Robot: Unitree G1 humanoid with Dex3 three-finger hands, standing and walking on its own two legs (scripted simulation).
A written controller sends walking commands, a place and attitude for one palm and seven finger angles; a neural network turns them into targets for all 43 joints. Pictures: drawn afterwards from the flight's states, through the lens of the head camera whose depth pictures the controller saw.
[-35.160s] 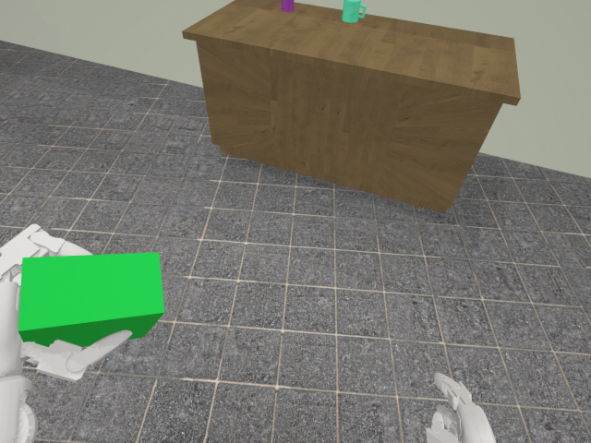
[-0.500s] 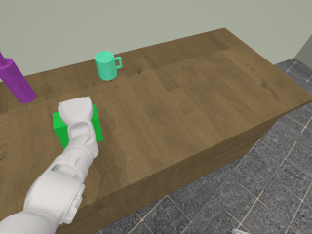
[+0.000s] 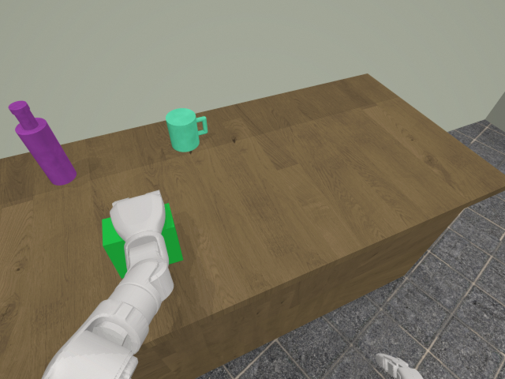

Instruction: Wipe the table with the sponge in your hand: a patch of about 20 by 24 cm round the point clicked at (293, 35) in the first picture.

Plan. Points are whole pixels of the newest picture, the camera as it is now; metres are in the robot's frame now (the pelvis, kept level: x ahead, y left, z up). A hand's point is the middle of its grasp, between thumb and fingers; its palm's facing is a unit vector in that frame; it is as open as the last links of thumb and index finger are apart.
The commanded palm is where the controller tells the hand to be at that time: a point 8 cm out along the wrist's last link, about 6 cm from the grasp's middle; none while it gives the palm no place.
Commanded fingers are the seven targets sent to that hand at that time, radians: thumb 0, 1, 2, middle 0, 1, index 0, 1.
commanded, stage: wipe back along the middle lane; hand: left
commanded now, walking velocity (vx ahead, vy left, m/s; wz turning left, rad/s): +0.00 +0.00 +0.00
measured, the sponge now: (147, 246) +0.36 +0.23 -0.04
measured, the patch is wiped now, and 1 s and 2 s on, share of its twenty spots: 0.65 0.75 0.80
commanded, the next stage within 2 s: slide across to the third lane in 0.42 s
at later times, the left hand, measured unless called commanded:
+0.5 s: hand (150, 259) +0.31 +0.21 -0.01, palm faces -0.04 -0.04 -1.00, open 10.1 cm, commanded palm +0.28 +0.18 +0.02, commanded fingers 0.00 0.10 1.30 -1.20 -1.60 -1.20 -1.60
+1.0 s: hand (166, 253) +0.32 +0.18 +0.00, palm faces -0.08 -0.03 -1.00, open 10.1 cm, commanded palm +0.30 +0.14 +0.04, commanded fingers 0.00 0.10 1.30 -1.20 -1.60 -1.20 -1.60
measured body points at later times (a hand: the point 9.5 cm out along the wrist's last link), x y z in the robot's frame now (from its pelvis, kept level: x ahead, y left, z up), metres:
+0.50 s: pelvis -0.02 -0.01 +0.00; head -0.02 -0.01 +0.45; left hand +0.31 +0.20 +0.05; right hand +0.17 -0.23 -0.10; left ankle -0.01 +0.07 -0.72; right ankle -0.02 -0.11 -0.72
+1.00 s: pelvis -0.02 -0.02 +0.00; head -0.01 -0.03 +0.45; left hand +0.32 +0.18 +0.05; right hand +0.16 -0.25 -0.12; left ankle -0.01 +0.07 -0.72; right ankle -0.02 -0.11 -0.72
